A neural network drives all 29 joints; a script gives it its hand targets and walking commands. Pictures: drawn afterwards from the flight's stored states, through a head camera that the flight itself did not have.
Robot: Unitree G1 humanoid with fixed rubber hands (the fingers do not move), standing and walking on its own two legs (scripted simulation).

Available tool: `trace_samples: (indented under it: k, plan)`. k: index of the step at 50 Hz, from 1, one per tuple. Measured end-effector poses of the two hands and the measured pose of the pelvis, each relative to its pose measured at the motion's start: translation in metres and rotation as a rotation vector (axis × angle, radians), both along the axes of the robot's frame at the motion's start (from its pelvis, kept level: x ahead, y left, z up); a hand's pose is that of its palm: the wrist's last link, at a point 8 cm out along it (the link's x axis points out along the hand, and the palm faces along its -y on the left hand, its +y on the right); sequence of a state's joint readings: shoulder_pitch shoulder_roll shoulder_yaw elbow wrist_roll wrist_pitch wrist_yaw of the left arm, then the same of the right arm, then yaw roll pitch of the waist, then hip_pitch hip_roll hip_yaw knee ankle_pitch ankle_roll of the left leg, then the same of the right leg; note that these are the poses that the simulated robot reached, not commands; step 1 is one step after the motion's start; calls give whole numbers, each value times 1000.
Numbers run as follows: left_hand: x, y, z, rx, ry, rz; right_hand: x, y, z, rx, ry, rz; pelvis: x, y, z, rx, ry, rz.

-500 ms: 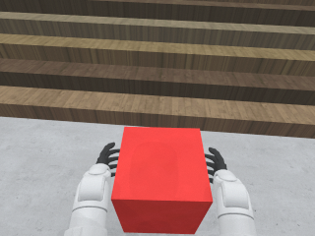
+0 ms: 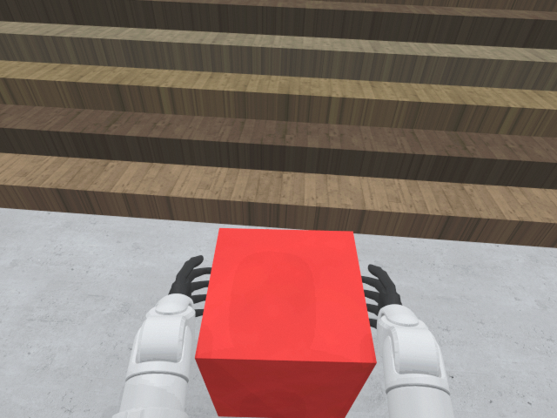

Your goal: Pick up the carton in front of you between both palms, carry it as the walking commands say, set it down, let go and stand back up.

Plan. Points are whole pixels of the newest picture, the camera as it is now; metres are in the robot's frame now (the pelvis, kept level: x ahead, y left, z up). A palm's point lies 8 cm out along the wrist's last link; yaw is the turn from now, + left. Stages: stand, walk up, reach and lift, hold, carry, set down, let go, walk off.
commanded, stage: hold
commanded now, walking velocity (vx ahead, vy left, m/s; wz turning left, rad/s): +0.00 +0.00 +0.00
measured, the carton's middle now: (283, 326) +0.30 +0.00 -0.03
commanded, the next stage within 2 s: carry in 0.10 s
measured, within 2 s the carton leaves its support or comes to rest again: neither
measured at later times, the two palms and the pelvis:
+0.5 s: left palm (184, 241) +0.37 +0.16 +0.09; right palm (378, 255) +0.36 -0.14 +0.09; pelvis +0.10 +0.01 -0.01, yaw -1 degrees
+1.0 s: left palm (189, 166) +0.63 +0.22 +0.06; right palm (326, 173) +0.62 -0.08 +0.06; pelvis +0.39 +0.07 -0.02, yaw -1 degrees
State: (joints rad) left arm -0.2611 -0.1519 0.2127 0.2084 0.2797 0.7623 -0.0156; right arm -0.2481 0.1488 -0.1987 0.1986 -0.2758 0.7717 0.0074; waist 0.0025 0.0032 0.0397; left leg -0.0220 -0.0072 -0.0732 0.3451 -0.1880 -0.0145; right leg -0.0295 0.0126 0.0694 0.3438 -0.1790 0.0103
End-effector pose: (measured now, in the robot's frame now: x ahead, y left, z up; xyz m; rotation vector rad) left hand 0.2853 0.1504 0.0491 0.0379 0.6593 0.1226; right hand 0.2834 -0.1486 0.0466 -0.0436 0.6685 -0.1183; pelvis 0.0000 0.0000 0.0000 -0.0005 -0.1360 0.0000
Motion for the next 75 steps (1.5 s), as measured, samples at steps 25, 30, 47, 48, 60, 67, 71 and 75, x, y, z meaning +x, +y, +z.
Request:
trace_samples:
  k: [25,30,47,48,60,67,71,75]
  plan:
    - [82,9,45,-72,-87,25,75,9,44,57,-87,-72,101,14,-5,-31,225,-23]
    - [112,-1,37,-80,-59,33,105,-2,38,80,-60,-92,149,4,-13,-30,231,24]
    - [303,62,14,-135,-42,107,309,61,21,78,-42,-60,359,56,-32,21,194,-3]
    - [317,64,11,-135,-25,95,319,63,18,75,-27,-72,369,61,-32,20,196,-10]
    - [459,66,37,-123,-7,3,440,66,48,58,-11,-152,504,79,6,-35,218,-25]
    - [547,67,45,-121,-73,70,547,67,54,79,-72,-75,606,65,-4,-23,206,-5]
    - [612,56,45,-105,-126,94,618,55,46,104,-121,-53,672,51,-24,-10,191,16]
    - [677,46,43,-90,-124,113,689,45,38,129,-115,-37,726,37,-31,-22,188,31]
